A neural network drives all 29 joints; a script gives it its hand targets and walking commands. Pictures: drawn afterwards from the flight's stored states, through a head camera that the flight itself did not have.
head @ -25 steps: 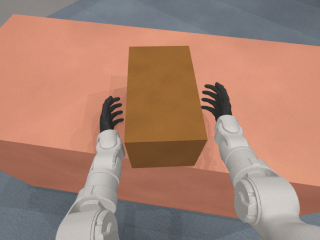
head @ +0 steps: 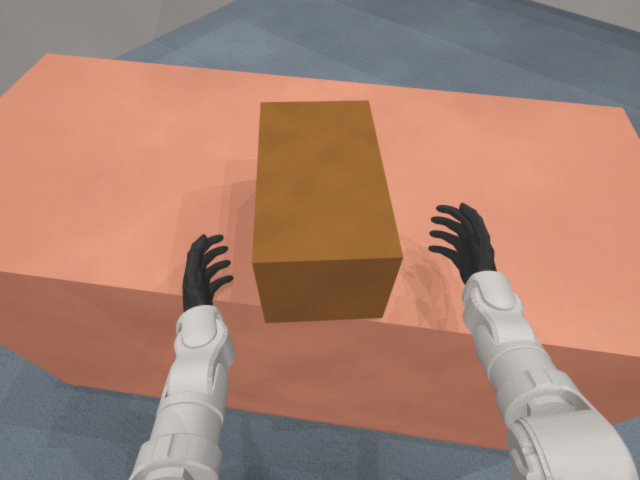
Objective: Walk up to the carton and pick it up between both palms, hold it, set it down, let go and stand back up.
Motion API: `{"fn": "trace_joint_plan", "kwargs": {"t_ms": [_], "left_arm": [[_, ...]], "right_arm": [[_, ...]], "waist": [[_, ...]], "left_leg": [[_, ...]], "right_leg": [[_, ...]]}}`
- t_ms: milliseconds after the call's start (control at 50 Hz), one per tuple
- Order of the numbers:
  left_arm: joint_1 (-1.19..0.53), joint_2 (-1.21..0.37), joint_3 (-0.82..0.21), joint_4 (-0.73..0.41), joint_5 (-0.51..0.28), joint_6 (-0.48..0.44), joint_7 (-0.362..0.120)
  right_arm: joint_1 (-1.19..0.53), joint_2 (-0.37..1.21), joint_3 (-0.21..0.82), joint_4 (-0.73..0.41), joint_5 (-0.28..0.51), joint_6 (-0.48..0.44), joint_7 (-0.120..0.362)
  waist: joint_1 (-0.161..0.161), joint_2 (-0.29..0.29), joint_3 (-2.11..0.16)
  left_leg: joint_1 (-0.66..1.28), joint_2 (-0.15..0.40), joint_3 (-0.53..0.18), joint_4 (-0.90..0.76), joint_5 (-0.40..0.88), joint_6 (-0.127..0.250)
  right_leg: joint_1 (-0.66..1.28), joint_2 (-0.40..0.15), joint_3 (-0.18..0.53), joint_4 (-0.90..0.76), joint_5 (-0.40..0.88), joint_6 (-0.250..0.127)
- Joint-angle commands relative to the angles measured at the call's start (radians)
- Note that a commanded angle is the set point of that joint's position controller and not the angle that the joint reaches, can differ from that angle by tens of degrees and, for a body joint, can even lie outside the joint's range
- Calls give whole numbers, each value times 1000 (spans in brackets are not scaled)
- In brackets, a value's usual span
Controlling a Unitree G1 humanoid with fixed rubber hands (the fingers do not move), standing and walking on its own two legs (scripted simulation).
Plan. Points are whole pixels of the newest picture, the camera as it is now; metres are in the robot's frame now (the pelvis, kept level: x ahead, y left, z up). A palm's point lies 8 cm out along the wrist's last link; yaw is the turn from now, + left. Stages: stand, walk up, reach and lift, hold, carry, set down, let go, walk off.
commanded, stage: set down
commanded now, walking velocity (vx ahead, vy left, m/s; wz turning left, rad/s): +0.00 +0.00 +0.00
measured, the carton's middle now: (319, 206) +0.50 +0.04 +0.02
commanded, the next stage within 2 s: none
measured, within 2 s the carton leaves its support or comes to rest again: neither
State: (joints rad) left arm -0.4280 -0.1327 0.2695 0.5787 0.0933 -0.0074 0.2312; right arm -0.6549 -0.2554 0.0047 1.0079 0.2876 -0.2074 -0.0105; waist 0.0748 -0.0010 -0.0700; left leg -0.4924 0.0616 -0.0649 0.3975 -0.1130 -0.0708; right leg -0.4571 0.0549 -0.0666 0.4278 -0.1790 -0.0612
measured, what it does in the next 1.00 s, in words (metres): stands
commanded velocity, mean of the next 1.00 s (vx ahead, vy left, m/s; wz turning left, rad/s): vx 0.00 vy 0.00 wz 0.00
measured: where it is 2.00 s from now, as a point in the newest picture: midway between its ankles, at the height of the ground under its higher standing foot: outside the picture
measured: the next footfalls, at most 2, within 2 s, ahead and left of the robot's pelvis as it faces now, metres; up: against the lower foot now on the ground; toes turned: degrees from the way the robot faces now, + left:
none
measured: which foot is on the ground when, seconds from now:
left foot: down 0.00-1.00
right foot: down 0.00-1.00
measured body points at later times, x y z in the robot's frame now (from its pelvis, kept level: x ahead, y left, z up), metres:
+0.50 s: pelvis -0.02 +0.00 +0.00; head +0.04 +0.01 +0.45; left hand +0.31 +0.19 +0.03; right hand +0.37 -0.19 +0.03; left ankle +0.04 +0.17 -0.74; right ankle +0.01 -0.07 -0.74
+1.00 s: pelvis -0.01 +0.00 +0.00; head +0.00 +0.02 +0.45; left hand +0.25 +0.19 +0.04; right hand +0.27 -0.22 +0.04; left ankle +0.04 +0.17 -0.74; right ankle +0.01 -0.07 -0.74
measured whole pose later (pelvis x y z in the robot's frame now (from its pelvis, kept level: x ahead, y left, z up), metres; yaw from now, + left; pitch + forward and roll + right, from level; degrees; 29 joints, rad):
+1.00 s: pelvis -0.01 +0.00 +0.00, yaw +0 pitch +5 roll +0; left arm 0.12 -0.09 0.07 -0.11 0.03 0.33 0.24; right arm 0.01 -0.30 0.00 0.30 0.33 -0.03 0.08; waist 0.01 -0.04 -0.07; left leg -0.35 0.06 -0.06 0.37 -0.10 -0.07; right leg -0.31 0.06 -0.07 0.39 -0.17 -0.06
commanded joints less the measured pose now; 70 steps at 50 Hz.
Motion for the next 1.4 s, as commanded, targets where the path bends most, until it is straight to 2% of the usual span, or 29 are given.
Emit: {"fn": "trace_joint_plan", "kwargs": {"t_ms": [0,100,140,200,220,240,300,360,460,540,580,620,640,660,740,780,800,820,840,880,940,980,1020,1040,1080,1100,1200,1300,1380], "left_arm": [[-419,167,-238,-295,-124,-44,-4],[-487,167,-276,-242,-117,30,20],[-523,182,-265,-243,-129,60,32],[-301,124,-299,-399,-140,78,42],[-406,183,-271,-397,-153,69,32],[-293,123,-305,-420,-136,88,34],[-193,154,-258,-421,-100,131,23],[-95,132,-286,-451,-95,177,4],[9,129,-343,-743,-135,179,-14],[-90,172,-325,-713,-137,173,-16],[138,140,-368,-871,-145,188,-11],[55,159,-354,-739,-139,194,-17],[91,165,-385,-824,-180,196,-17],[273,130,-373,-898,-150,204,-8],[191,146,-370,-814,-134,240,-9],[345,125,-370,-920,-127,254,-2],[226,141,-371,-850,-143,260,-2],[435,110,-397,-933,-145,263,-4],[259,135,-402,-881,-158,277,-3],[393,116,-374,-915,-139,278,8],[291,177,-361,-972,-146,288,20],[398,140,-407,-976,-165,290,14],[438,142,-391,-1047,-133,283,25],[425,133,-415,-968,-136,302,13],[296,165,-384,-929,-126,301,21],[469,138,-408,-1023,-119,314,29],[636,94,-462,-1041,-133,299,4],[609,167,-405,-1064,-117,284,14],[614,165,-423,-1008,-144,274,-6]], "right_arm": [[-434,-261,25,-297,-5,-19,39],[-499,-286,-51,-272,-31,52,66],[-502,-269,-48,-292,-37,83,66],[-287,-248,-53,-360,-20,81,69],[-367,-239,-49,-417,-25,90,60],[-261,-273,-59,-384,-12,84,70],[-176,-275,-47,-425,-2,98,66],[-116,-312,-59,-442,-14,106,63],[4,-325,-42,-651,34,70,75],[-42,-326,-41,-734,23,74,73],[184,-310,-32,-762,55,87,93],[89,-315,-38,-723,56,96,97],[134,-336,-44,-797,60,92,101],[317,-320,-9,-821,80,85,105],[246,-329,-56,-795,46,110,111],[397,-347,-52,-837,66,110,113],[276,-318,-40,-840,45,121,109],[473,-318,-38,-883,64,109,115],[325,-323,-62,-878,37,123,110],[420,-335,-78,-914,32,122,116],[391,-286,-61,-965,46,144,110],[511,-285,-53,-994,43,144,111],[542,-281,-54,-988,66,141,108],[576,-270,-46,-934,55,159,109],[435,-275,-81,-980,48,174,111],[608,-275,-77,-971,59,175,123],[756,-278,-83,-1027,52,159,115],[745,-265,-70,-1108,49,170,99],[803,-207,-38,-1136,30,192,92]], "waist": [[-26,-113,-697],[-32,-72,-576],[-3,-112,-550],[-36,-104,-568],[-24,-131,-584],[-58,-97,-576],[-40,-121,-508],[-78,-122,-454],[-117,-100,-593],[-90,-138,-533],[-98,-68,-456],[-97,-88,-405],[-122,-110,-440],[-96,-105,-385],[-124,-96,-285],[-124,-132,-247],[-103,-118,-251],[-125,-141,-251],[-128,-115,-224],[-100,-150,-172],[-86,-117,-173],[-110,-137,-162],[-88,-74,-166],[-130,-91,-98],[-105,-76,-143],[-109,-31,-133],[-149,-62,-132],[-110,-52,-89],[-142,-92,10]], "left_leg": [[195,-44,128,29,168,57],[211,-37,110,8,12,66],[186,-41,117,4,-57,72],[262,-45,99,21,76,69],[219,-48,108,24,23,74],[274,-48,93,12,96,63],[283,-54,80,1,137,74],[326,-51,69,-22,165,73],[424,-60,69,7,288,71],[365,-75,79,-22,180,74],[451,-70,57,-41,237,68],[389,-78,75,-33,169,78],[427,-69,67,-36,147,82],[474,-71,62,-41,228,80],[427,-71,62,-78,100,88],[476,-69,59,-86,119,93],[433,-74,68,-98,52,89],[471,-69,51,-92,131,88],[429,-69,61,-99,39,90],[464,-68,54,-117,64,90],[436,-69,69,-118,-28,98],[462,-63,62,-110,37,97],[496,-67,68,-101,78,89],[495,-65,61,-117,-17,91],[431,-58,70,-117,-88,86],[512,-53,58,-117,-54,79],[607,-50,59,-96,107,64],[559,-68,82,-99,81,72],[532,-62,76,-107,-13,79]], "right_leg": [[325,3,84,-5,331,65],[168,2,80,-51,-3,33],[178,-9,99,-62,-127,39],[270,-23,126,-60,3,51],[257,-30,142,-58,-26,60],[280,-12,108,-62,43,49],[347,-15,133,-72,93,59],[368,-18,114,-79,182,57],[394,-4,72,-40,402,64],[351,-9,93,-59,275,64],[379,-19,84,-76,291,55],[336,-18,87,-61,266,50],[339,-17,83,-75,211,57],[388,-20,94,-87,296,53],[313,-28,98,-117,126,48],[336,-25,101,-135,132,49],[301,-43,109,-153,47,52],[351,-42,116,-155,124,50],[278,-56,124,-167,11,49],[281,-54,120,-181,10,55],[245,-69,148,-189,-138,57],[267,-66,135,-184,-34,58],[275,-61,125,-168,11,52],[248,-70,141,-198,-58,48],[220,-62,134,-183,-160,44],[228,-66,124,-189,-103,36],[246,-31,79,-178,117,33],[262,-55,110,-174,54,53],[227,-74,141,-200,-71,56]]}}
